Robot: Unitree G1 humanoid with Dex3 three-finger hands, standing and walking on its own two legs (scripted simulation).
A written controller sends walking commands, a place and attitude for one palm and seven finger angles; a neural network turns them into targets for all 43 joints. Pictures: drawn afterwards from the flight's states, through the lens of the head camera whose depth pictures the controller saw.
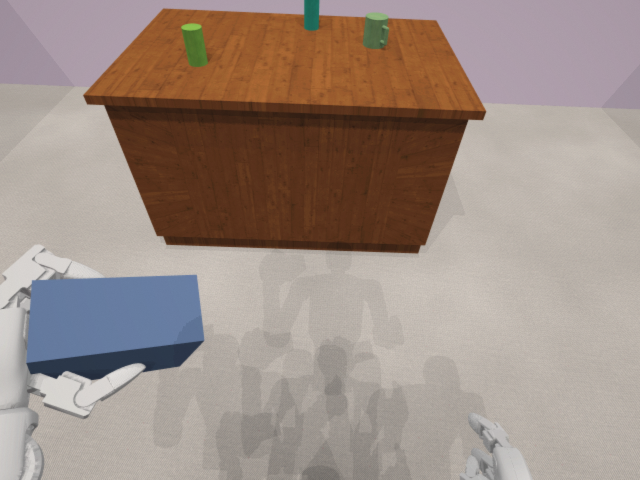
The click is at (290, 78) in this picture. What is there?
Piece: table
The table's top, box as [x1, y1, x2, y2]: [83, 8, 485, 119]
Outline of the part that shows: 83,95 88,104 482,119 485,113 485,110 437,22 435,20 388,18 387,26 389,28 387,44 380,49 370,49 362,45 365,17 319,15 319,28 314,31 309,31 303,28 303,15 300,14 163,8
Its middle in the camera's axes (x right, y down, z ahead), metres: -0.09 -0.65 +1.36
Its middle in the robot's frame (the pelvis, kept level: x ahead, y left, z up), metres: +1.45 +0.17 -0.08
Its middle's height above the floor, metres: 0.69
